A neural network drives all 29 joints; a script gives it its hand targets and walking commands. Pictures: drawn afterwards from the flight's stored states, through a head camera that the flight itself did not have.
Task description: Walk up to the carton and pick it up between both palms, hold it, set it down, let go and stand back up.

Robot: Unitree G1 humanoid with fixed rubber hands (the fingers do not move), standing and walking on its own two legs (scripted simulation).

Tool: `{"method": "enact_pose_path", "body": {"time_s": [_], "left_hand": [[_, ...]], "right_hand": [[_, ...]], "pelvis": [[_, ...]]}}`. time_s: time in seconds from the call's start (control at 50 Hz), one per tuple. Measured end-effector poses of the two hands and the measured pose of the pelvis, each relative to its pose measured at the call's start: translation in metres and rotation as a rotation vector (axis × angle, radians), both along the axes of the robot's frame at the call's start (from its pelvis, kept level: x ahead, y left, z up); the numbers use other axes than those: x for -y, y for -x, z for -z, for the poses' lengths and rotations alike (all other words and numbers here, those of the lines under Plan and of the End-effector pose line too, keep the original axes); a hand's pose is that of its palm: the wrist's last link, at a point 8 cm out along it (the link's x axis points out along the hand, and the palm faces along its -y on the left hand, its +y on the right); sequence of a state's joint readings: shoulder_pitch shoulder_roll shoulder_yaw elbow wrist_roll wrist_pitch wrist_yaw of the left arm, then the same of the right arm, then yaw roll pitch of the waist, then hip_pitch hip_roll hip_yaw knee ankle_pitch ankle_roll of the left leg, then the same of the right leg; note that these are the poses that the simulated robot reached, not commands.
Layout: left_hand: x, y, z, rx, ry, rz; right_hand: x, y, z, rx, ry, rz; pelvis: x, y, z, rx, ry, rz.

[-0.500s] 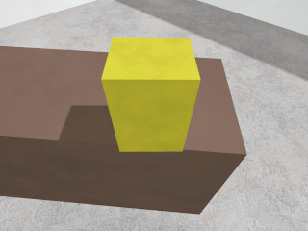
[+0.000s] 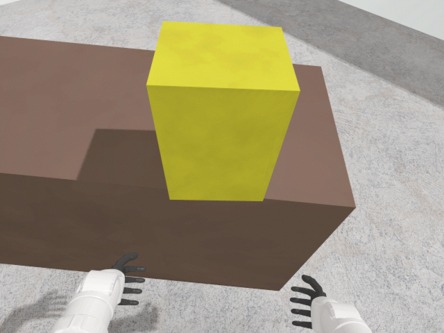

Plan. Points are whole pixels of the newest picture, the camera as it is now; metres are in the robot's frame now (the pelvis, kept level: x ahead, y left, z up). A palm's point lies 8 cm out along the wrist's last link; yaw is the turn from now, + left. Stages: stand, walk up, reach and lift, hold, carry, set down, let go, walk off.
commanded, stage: reach and lift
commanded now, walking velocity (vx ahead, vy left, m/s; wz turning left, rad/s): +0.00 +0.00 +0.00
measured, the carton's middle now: (219, 122) +0.46 +0.02 +0.12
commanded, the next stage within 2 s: none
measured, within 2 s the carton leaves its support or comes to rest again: neither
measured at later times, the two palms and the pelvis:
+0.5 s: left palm (101, 299) +0.19 +0.21 -0.04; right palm (333, 325) +0.15 -0.19 -0.06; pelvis -0.01 +0.00 +0.02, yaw -1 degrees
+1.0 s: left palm (87, 326) +0.15 +0.21 -0.01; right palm out of the picture +0.12 -0.19 -0.02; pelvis -0.01 +0.01 +0.02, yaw -3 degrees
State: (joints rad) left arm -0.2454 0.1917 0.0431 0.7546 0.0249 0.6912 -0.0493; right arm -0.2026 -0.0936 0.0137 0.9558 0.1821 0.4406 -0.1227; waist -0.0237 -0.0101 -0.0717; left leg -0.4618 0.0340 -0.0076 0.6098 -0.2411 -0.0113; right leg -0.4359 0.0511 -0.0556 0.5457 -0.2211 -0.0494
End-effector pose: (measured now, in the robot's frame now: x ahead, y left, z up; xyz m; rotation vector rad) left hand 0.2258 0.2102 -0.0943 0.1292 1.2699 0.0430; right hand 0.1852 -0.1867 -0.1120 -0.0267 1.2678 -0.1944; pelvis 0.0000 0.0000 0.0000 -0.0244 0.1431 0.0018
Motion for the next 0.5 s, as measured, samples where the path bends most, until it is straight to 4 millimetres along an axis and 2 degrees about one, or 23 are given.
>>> {"method": "enact_pose_path", "body": {"time_s": [0.08,0.16,0.22,0.3,0.42,0.5], "left_hand": [[0.009,0.033,-0.008,-0.016,0.015,-0.027],[0.003,0.066,-0.007,0.011,-0.007,-0.064],[-0.004,0.078,-0.009,0.039,-0.031,-0.064],[-0.007,0.066,-0.018,0.103,-0.039,-0.055],[-0.003,0.033,-0.043,0.22,-0.014,-0.03],[0.0,0.036,-0.054,0.255,0.0,-0.02]], "right_hand": [[-0.002,0.024,0.0,-0.008,-0.004,-0.038],[0.017,0.041,-0.006,0.051,0.026,-0.068],[0.03,0.044,-0.016,0.102,0.051,-0.075],[0.031,0.035,-0.03,0.15,0.041,-0.068],[0.009,0.02,-0.047,0.217,0.007,-0.085],[0.0,0.03,-0.053,0.242,0.008,-0.08]], "pelvis": [[-0.002,-0.011,-0.014,0.028,-0.011,0.019],[-0.001,-0.01,-0.019,0.042,-0.018,0.012],[0.002,-0.006,-0.019,0.043,-0.024,0.011],[0.006,0.003,-0.018,0.032,-0.03,0.012],[0.005,0.011,-0.02,0.056,-0.029,0.009],[0.0,0.011,-0.023,0.089,-0.025,0.02]]}}
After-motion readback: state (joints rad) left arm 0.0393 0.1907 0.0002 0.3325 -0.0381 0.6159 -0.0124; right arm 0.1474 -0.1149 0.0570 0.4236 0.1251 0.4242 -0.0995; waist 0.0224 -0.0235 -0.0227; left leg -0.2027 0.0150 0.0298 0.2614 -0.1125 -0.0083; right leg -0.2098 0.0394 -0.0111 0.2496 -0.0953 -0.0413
